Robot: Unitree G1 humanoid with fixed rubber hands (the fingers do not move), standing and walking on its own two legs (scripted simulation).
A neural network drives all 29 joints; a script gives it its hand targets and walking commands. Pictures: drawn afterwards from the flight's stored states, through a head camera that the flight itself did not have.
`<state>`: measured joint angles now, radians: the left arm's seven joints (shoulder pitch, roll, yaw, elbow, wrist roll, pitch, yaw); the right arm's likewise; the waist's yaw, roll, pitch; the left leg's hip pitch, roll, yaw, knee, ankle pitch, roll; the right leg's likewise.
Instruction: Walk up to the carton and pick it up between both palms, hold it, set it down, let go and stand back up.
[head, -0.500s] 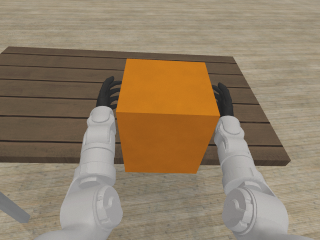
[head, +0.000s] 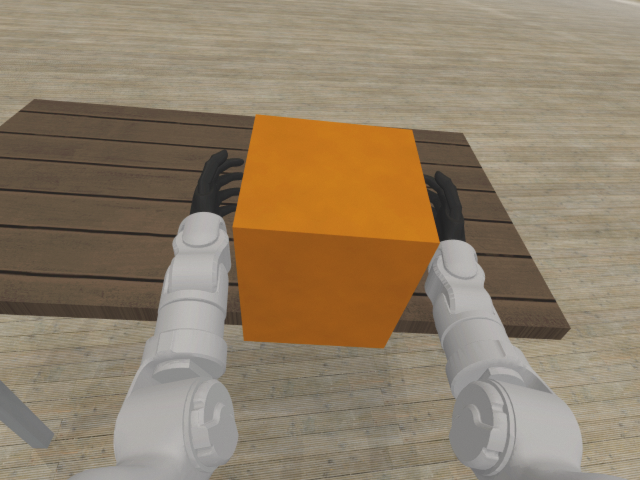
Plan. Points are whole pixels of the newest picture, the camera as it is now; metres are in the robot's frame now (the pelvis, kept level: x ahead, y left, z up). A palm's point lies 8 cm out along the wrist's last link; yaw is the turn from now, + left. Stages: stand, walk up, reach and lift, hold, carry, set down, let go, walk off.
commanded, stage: reach and lift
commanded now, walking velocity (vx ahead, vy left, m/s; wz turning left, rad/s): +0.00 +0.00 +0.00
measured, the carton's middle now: (324, 239) +0.43 +0.04 +0.10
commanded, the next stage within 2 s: none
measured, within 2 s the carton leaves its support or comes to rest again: neither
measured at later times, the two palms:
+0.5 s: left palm (217, 190) +0.40 +0.17 +0.19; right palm (465, 214) +0.40 -0.13 +0.19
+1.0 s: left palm (227, 164) +0.38 +0.15 +0.24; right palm (504, 192) +0.38 -0.15 +0.24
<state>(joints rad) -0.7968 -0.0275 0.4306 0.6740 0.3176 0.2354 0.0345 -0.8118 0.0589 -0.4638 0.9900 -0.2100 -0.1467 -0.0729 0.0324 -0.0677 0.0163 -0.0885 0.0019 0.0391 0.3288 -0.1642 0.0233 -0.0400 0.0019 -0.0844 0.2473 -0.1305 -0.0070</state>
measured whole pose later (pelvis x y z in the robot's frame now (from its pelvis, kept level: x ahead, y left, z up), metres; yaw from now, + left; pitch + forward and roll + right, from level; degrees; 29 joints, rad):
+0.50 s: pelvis +0.00 +0.00 +0.00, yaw +0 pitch -7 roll -1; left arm -0.86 0.01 0.40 0.63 0.34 0.42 0.04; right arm -0.90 0.00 -0.33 1.00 -0.06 0.02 -0.10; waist -0.01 -0.08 0.02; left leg -0.04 0.01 0.05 0.33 -0.17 0.02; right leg 0.00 0.00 -0.08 0.26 -0.14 -0.01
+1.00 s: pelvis -0.01 +0.00 +0.00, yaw +0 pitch -7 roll -1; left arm -0.88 0.04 0.35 0.49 0.27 0.64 0.07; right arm -0.97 -0.08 -0.14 0.90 0.15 0.24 -0.14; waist -0.08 -0.04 -0.03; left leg -0.06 0.00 0.04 0.36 -0.17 0.03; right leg -0.02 0.00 -0.08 0.28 -0.14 -0.01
